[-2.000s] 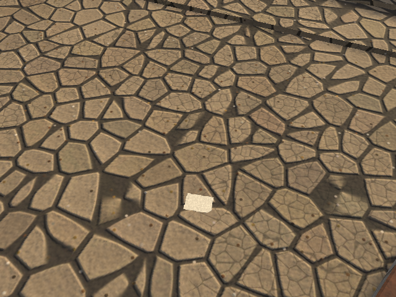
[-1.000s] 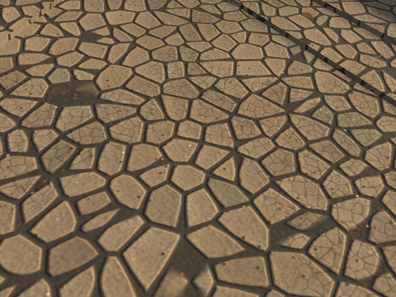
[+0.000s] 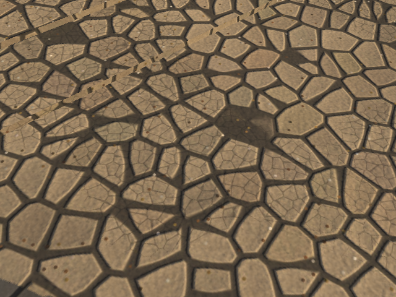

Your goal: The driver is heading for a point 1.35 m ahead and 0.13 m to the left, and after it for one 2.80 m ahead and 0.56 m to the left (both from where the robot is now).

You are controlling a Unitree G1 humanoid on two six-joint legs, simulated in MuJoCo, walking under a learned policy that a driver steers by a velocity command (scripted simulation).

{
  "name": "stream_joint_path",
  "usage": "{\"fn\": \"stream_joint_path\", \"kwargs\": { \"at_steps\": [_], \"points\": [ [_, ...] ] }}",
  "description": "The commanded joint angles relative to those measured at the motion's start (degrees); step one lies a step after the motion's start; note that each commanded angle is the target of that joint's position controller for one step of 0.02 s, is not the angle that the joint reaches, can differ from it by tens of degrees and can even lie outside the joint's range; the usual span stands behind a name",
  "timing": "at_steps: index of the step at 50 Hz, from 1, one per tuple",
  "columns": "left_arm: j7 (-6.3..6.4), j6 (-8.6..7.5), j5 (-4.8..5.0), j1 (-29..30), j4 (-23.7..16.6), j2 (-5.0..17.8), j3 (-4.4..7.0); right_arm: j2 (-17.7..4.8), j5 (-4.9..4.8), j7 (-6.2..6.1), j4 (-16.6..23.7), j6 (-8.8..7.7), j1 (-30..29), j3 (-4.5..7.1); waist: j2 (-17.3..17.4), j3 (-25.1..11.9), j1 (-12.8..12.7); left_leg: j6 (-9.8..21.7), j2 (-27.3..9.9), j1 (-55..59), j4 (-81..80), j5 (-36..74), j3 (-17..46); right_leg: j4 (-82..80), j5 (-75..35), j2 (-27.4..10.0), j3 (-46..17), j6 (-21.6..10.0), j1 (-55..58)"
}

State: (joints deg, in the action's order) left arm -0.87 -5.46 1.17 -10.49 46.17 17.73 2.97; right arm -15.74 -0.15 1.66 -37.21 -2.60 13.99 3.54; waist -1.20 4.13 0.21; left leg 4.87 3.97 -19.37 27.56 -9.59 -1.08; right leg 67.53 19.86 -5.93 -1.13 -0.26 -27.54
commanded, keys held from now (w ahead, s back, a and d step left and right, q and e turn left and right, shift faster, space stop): w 1.00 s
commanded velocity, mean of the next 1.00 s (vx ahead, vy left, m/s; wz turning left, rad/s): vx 0.50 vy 0.00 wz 0.06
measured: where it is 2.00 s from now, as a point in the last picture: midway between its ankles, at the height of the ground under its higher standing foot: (208, 136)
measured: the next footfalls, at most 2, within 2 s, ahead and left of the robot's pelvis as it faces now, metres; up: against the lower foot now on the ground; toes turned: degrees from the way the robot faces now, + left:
right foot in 0.36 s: +0.39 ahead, -0.16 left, +0.00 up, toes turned +0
left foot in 0.92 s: +0.70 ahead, +0.08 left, +0.00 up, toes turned +3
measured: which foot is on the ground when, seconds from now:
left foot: down 0.00-0.38, up 0.40-0.90, down 0.92-1.00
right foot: up 0.00-0.34, down 0.36-0.92, up 0.94-1.00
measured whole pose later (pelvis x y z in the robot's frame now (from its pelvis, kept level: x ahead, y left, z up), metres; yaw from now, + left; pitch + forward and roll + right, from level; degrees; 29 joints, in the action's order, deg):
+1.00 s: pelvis +0.57 -0.02 -0.01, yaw +1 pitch +2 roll +0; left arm -0.3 -3.3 1.1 -20.3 51.9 17.2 2.2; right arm -15.0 -0.3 1.8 -39.6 -5.1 4.9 2.4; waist -0.6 2.1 -2.8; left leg 3.0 0.6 -25.7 31.6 -8.3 -2.5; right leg 56.8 28.4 0.5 -2.2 -1.9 -11.9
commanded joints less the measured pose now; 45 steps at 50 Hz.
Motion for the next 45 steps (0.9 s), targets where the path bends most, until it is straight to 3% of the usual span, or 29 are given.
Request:
{"fn": "stream_joint_path", "kwargs": {
  "at_steps": [1,4,8,13,16,17,18,19,20,21,22,23,24,25,26,29,35,38,41,43,44,45],
  "points": [
    [0.17,0.51,-0.64,-2.7,-2.4,4.9,1.27,-7.2,0.17,-0.55,3.2,-1.94,0.1,1.86,4.2,-8.2,-1.2,11.2,-15.6,10.6,-15.7,13.3,16.8,-3.3,-5.0,-3.0,-1.5,1.1,-7.0],
    [0.49,1.20,-1.28,2.4,-3.9,3.5,0.79,-8.0,0.11,-1.31,1.3,-2.38,1.7,1.97,3.6,-4.6,-0.1,10.5,-14.4,9.5,-18.3,13.7,12.4,-12.7,-13.8,-2.8,-1.3,2.9,-10.5],
    [-0.19,0.68,-0.86,9.0,-5.3,2.1,0.15,-8.8,-0.20,-1.77,-1.1,-2.24,4.2,2.04,4.7,-2.3,2.5,7.8,-12.6,10.2,-18.8,9.3,8.0,-27.7,-26.3,-0.3,-0.4,3.0,-8.3],
    [-1.73,0.00,-0.34,14.5,-7.5,2.9,0.07,-9.8,-0.74,-1.86,-4.5,-1.60,8.0,2.49,5.1,0.4,4.4,7.3,-16.5,17.1,-15.9,7.7,9.7,-35.7,-24.1,1.4,-0.6,0.6,-9.3],
    [-2.33,-0.43,-0.47,11.8,-7.3,4.4,0.55,-10.5,-0.89,-2.27,-5.5,-0.79,7.7,2.87,6.4,-0.9,2.3,5.7,-18.2,21.3,-11.7,15.3,10.6,-38.1,-17.4,2.7,0.4,-2.0,-5.5],
    [-2.20,-0.56,-0.60,8.1,-6.3,5.4,1.12,-10.8,-0.87,-2.36,-5.5,-0.48,6.7,2.90,6.8,-3.1,0.1,4.7,-17.0,21.5,-7.3,24.1,9.5,-39.2,-16.1,4.4,2.2,-3.1,0.2],
    [-1.77,-0.58,-0.84,0.3,-4.0,7.5,2.34,-9.8,-0.58,-2.46,-5.4,-0.15,6.4,2.44,5.8,-8.2,-3.6,3.2,-13.8,19.7,2.2,31.3,7.2,-39.4,-16.9,5.9,3.6,-4.7,11.0],
    [-1.31,-0.57,-1.36,-9.7,-2.2,11.2,3.33,-7.3,0.36,-2.72,-4.3,0.01,7.2,1.24,0.8,-17.1,-7.1,0.9,-10.3,10.0,18.8,20.4,4.4,-36.9,-20.0,-2.4,-5.5,-8.2,28.1],
    [-1.47,-0.25,-1.52,-13.8,-0.8,15.7,4.41,-1.3,-0.26,-2.20,-3.6,-1.10,15.6,-0.43,-16.0,-24.6,-3.5,-3.9,0.2,-13.6,40.0,-15.9,3.3,-43.2,-5.9,-15.3,-33.7,-17.9,48.4],
    [-1.66,-0.27,-0.13,-14.2,-0.9,10.1,2.99,-5.9,-1.07,-2.06,-4.4,-2.06,12.5,0.25,-12.3,-24.5,-6.3,-3.6,-0.6,-21.0,46.9,-23.5,10.7,-50.3,6.3,-15.4,-42.5,-17.6,49.2],
    [-1.38,-0.23,-0.24,-10.1,-1.5,7.9,2.21,-9.2,-2.28,-1.83,-2.8,-2.56,6.3,1.19,-8.0,-15.7,-6.4,-3.0,-3.8,-25.2,48.2,-18.9,9.6,-51.3,7.0,-14.1,-34.3,-15.0,42.5],
    [-1.13,-0.03,-0.84,-6.1,-2.3,6.8,1.79,-9.0,-1.87,-2.07,-1.7,-2.80,2.4,0.99,-3.1,-11.1,-5.0,-2.7,-6.9,-24.0,45.9,-13.8,7.3,-51.8,2.2,-12.1,-27.8,-13.3,34.6],
    [-1.10,0.02,-1.33,-3.6,-2.6,5.6,1.36,-8.6,-0.84,-2.22,-1.3,-2.83,0.4,1.13,-1.7,-7.3,-3.6,-2.8,-8.7,-22.4,42.3,-10.4,6.5,-53.2,-3.8,-10.2,-23.2,-13.2,27.6],
    [-1.04,-0.24,-1.97,-2.4,-2.7,4.5,0.90,-8.0,-0.50,-2.21,-1.4,-2.50,1.2,1.31,-3.1,-6.7,-1.7,-2.8,-10.3,-18.9,39.9,-7.9,6.9,-54.4,-8.6,-8.6,-20.1,-12.7,23.5],
    [-1.06,-0.41,-1.94,-2.1,-2.6,4.1,0.78,-7.1,-0.52,-2.16,-1.9,-2.07,2.6,1.22,-3.8,-6.7,-0.8,-3.1,-10.7,-16.7,38.4,-6.9,6.7,-55.7,-11.5,-7.6,-17.9,-12.8,21.5],
    [-0.72,-0.94,-1.16,-3.2,-1.4,5.6,1.13,-5.0,-0.18,-2.30,-1.7,-1.10,1.9,0.76,-2.9,-5.0,0.0,-4.6,-11.6,-17.7,32.8,-4.2,5.4,-58.5,-19.1,-7.1,-12.4,-14.0,19.0],
    [0.35,0.03,-0.49,-7.2,0.7,7.3,1.38,-2.7,-0.22,-1.55,0.6,-1.87,-8.8,-0.24,-1.9,-2.4,-3.3,-5.8,-10.3,-18.0,12.7,13.4,2.7,-59.9,-24.5,-3.6,-3.6,-11.1,20.6],
    [0.44,0.71,-0.19,-10.7,2.3,7.9,1.43,-2.3,-0.70,-0.61,2.0,-2.38,-14.2,-0.55,-1.8,-0.8,-5.6,-5.4,-8.9,-17.5,6.4,15.7,1.6,-59.1,-23.1,-4.8,-3.4,-11.0,23.9],
    [0.69,1.86,-0.08,-12.7,3.6,8.4,1.64,-2.8,-0.95,0.51,3.6,-2.88,-17.7,-0.52,-2.1,0.2,-5.9,-4.0,-7.8,-19.1,2.8,11.8,1.6,-56.3,-25.9,-7.6,-4.5,-10.7,29.9],
    [1.03,2.44,0.07,-12.2,4.0,9.1,1.99,-3.9,-0.86,1.00,3.7,-3.07,-16.6,-0.19,-3.1,-0.7,-4.3,-2.4,-6.9,-16.6,1.1,7.4,1.3,-53.1,-31.9,-8.8,-4.7,-9.8,32.8],
    [1.20,2.63,0.10,-11.3,3.8,9.8,2.20,-5.0,-0.69,0.99,3.0,-3.12,-13.8,0.32,-3.9,-2.6,-2.4,-1.4,-5.6,-12.0,0.5,5.5,0.3,-49.9,-39.8,-8.5,-4.2,-9.2,33.3],
    [1.36,2.92,0.16,-9.9,3.6,10.0,2.20,-6.7,-0.47,0.76,1.2,-3.14,-7.6,1.27,-3.9,-6.4,1.4,0.1,-3.8,-2.9,-1.1,6.3,-1.4,-42.9,-48.5,-6.8,-2.5,-8.1,32.3]
  ]
}}
Keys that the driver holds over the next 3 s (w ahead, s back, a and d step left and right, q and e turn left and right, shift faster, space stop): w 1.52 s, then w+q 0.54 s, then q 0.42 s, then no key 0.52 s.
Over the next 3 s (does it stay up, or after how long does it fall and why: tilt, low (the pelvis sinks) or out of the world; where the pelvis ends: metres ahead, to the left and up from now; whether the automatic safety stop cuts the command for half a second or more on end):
stays up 1.37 0.08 0.00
